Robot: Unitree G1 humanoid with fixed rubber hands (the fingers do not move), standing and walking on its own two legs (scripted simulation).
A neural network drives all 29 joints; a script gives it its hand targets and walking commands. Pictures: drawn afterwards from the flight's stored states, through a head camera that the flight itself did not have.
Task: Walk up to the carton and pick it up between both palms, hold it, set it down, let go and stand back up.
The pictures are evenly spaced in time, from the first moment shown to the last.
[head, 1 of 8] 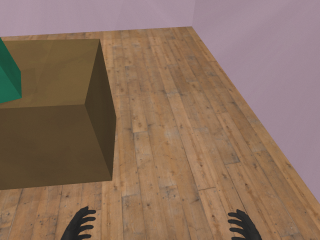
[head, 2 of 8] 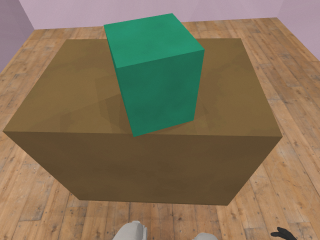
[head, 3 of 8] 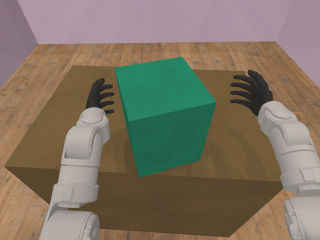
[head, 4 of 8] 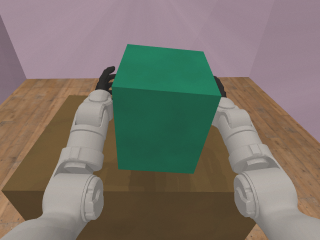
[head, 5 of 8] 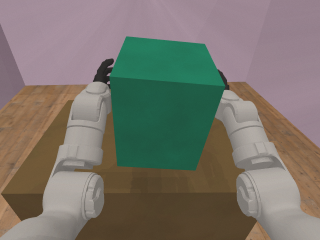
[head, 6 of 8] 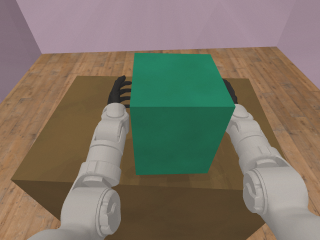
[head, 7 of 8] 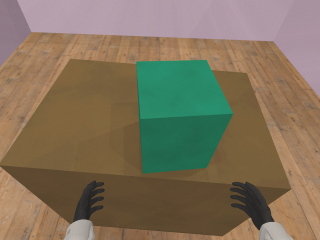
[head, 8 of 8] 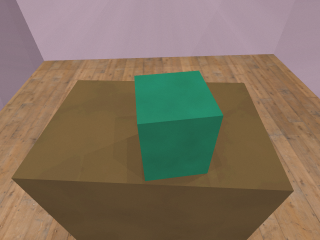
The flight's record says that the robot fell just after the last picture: no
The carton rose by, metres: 0.18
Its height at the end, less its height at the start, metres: +0.00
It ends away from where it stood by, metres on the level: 0.03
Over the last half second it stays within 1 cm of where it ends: yes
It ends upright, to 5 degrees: yes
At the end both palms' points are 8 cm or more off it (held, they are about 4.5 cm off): yes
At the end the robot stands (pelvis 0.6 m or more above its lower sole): yes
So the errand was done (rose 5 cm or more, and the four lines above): yes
